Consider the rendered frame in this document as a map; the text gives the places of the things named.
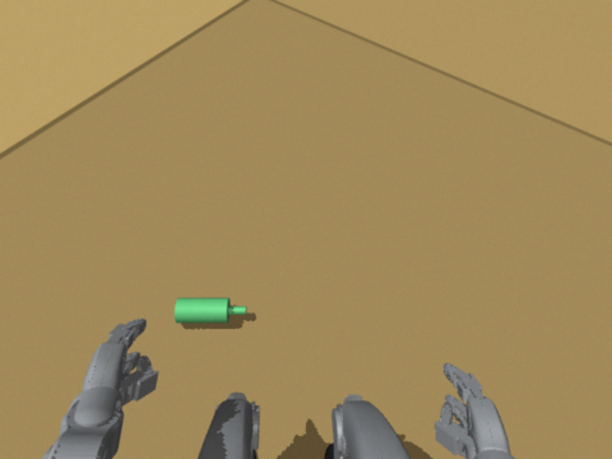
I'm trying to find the left robot arm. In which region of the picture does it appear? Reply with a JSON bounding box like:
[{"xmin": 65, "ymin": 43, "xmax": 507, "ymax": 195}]
[{"xmin": 42, "ymin": 386, "xmax": 123, "ymax": 459}]

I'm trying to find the bottle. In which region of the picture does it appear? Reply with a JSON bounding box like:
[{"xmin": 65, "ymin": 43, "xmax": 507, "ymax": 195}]
[{"xmin": 174, "ymin": 298, "xmax": 247, "ymax": 323}]

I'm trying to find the right robot hand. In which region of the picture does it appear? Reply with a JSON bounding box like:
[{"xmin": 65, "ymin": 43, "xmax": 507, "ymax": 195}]
[{"xmin": 435, "ymin": 363, "xmax": 511, "ymax": 459}]

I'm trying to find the left robot hand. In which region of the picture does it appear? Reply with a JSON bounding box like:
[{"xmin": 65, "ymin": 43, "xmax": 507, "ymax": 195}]
[{"xmin": 81, "ymin": 318, "xmax": 159, "ymax": 406}]

